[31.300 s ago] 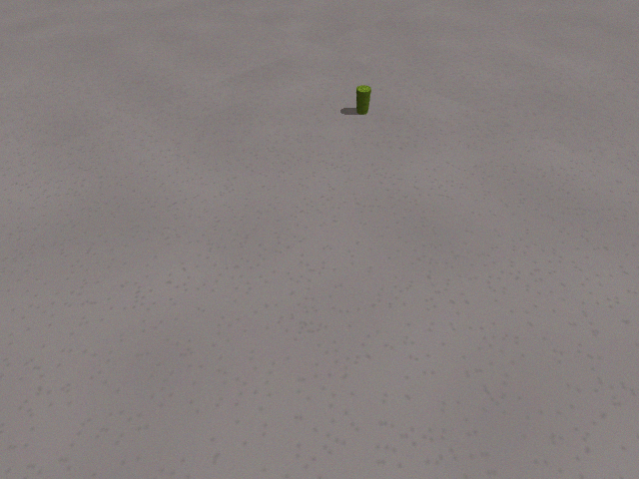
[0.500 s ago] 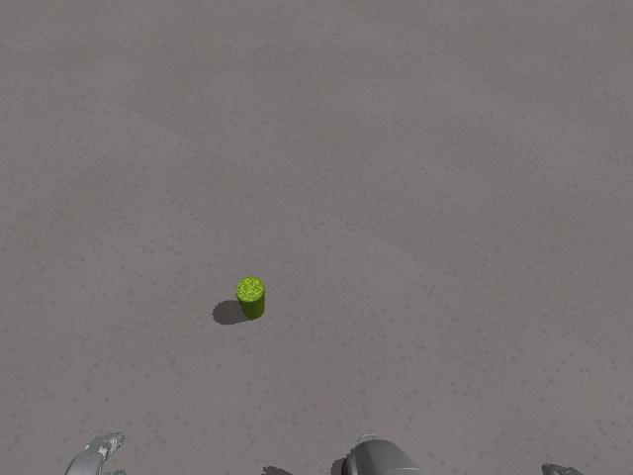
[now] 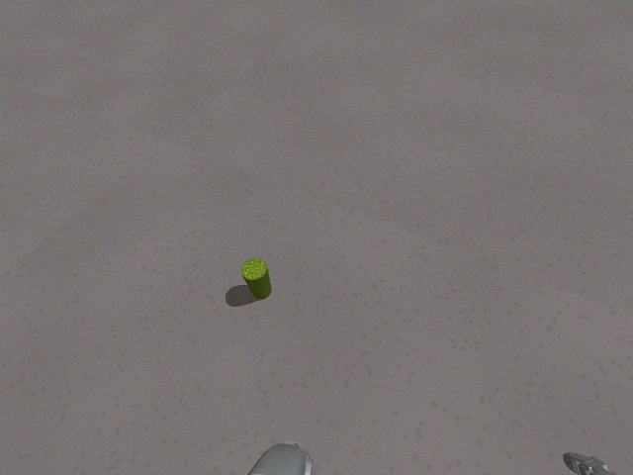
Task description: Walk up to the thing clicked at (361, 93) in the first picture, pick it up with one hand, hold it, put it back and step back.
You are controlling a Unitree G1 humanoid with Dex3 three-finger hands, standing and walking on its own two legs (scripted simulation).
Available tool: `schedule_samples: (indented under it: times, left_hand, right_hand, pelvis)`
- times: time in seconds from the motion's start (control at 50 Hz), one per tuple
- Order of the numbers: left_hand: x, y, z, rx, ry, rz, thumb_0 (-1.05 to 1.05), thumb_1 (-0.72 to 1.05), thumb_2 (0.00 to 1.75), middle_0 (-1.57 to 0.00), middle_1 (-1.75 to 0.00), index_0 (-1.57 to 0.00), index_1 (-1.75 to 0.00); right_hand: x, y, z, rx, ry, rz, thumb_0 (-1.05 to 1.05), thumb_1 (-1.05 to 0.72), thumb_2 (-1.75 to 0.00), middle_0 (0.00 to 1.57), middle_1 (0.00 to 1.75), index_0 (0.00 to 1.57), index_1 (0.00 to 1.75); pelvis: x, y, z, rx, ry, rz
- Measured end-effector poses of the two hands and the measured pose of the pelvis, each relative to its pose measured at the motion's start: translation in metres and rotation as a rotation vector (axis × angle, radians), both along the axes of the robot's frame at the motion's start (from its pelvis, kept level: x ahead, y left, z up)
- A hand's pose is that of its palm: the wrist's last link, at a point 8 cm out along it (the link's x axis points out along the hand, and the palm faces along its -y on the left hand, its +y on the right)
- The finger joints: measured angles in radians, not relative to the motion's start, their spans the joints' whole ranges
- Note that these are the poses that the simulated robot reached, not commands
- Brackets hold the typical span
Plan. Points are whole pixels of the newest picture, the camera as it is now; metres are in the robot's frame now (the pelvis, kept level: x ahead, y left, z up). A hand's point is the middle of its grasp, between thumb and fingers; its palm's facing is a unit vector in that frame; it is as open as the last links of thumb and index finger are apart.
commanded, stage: step back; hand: left
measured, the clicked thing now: (258, 280) +0.80 +0.30 -0.69
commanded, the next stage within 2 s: stand in 1.72 s
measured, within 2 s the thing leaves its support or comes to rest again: neither
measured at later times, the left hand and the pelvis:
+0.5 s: hand out of the picture -0.09 +0.24 -0.16, palm faces +0.05 -0.93 -0.36, open 7.4 cm; pelvis -0.17 -0.04 +0.00, yaw +3 degrees
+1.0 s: hand out of the picture -0.23 +0.24 -0.14, palm faces +0.11 -0.90 -0.41, open 7.4 cm; pelvis -0.25 -0.05 +0.00, yaw +6 degrees
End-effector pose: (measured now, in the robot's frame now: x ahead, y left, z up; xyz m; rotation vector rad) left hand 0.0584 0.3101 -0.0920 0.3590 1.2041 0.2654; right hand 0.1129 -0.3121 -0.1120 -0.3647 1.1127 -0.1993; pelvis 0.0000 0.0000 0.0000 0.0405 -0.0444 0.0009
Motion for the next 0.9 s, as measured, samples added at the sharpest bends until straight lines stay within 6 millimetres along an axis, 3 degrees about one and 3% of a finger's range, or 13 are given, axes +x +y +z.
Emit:
schedule_samples:
  times: [0.12, 0.24, 0.34, 0.46, 0.58, 0.68, 0.76, 0.9]
  left_hand:
    - [-0.008, -0.003, 0.005, 0.023, -0.089, -0.009, 0.01, 0.90, 0.89, -0.21, -0.31, -0.21, -0.30]
    - [-0.027, 0.000, -0.018, -0.010, -0.182, -0.006, 0.00, 0.90, 0.89, -0.21, -0.30, -0.20, -0.30]
    - [-0.071, -0.015, -0.023, -0.068, -0.118, 0.018, 0.00, 0.91, 0.89, -0.20, -0.30, -0.20, -0.30]
    - [-0.136, -0.027, -0.023, -0.067, -0.067, 0.037, 0.00, 0.91, 0.89, -0.20, -0.30, -0.20, -0.30]
    - [-0.204, -0.044, -0.030, -0.011, 0.004, 0.017, 0.00, 0.91, 0.89, -0.20, -0.30, -0.20, -0.30]
    - [-0.260, -0.063, -0.015, 0.002, 0.032, 0.047, 0.01, 0.91, 0.89, -0.20, -0.30, -0.20, -0.30]
    - [-0.281, -0.063, -0.002, 0.021, 0.021, 0.078, 0.01, 0.90, 0.89, -0.21, -0.31, -0.21, -0.30]
    - [-0.292, -0.039, -0.002, 0.033, -0.049, 0.106, 0.01, 0.90, 0.89, -0.21, -0.31, -0.21, -0.30]
  right_hand:
    - [-0.065, -0.010, -0.004, -0.027, 0.096, 0.016, 0.01, -0.91, -0.90, 0.20, 0.30, 0.20, 0.30]
    - [-0.117, -0.002, -0.006, -0.059, 0.155, 0.057, 0.01, -0.91, -0.90, 0.20, 0.30, 0.20, 0.30]
    - [-0.147, -0.001, 0.013, -0.060, 0.119, 0.069, 0.01, -0.90, -0.90, 0.20, 0.30, 0.20, 0.30]
    - [-0.153, -0.018, 0.027, -0.076, 0.028, 0.088, 0.01, -0.90, -0.90, 0.20, 0.30, 0.20, 0.30]
    - [-0.164, -0.048, 0.011, -0.047, -0.081, 0.094, 0.01, -0.90, -0.90, 0.20, 0.30, 0.20, 0.30]
    - [-0.205, -0.061, 0.001, 0.002, -0.045, 0.049, 0.01, -0.91, -0.90, 0.20, 0.30, 0.20, 0.30]
    - [-0.243, -0.066, -0.005, 0.020, 0.021, 0.036, 0.01, -0.91, -0.90, 0.20, 0.30, 0.20, 0.30]
    - [-0.298, -0.057, -0.013, 0.006, 0.181, 0.073, 0.01, -0.91, -0.90, 0.20, 0.30, 0.20, 0.30]
  pelvis:
    - [-0.038, -0.007, 0.000, -0.016, 0.025, 0.053]
    - [-0.088, -0.009, -0.014, 0.003, -0.004, 0.100]
    - [-0.118, -0.014, -0.002, -0.053, -0.013, 0.104]
    - [-0.157, -0.030, 0.002, -0.062, 0.013, 0.066]
    - [-0.203, -0.055, -0.014, -0.056, -0.001, 0.009]
    - [-0.225, -0.068, -0.008, -0.038, -0.017, 0.008]
    - [-0.238, -0.068, -0.001, -0.027, -0.005, 0.040]
    - [-0.254, -0.058, -0.005, -0.039, 0.010, 0.118]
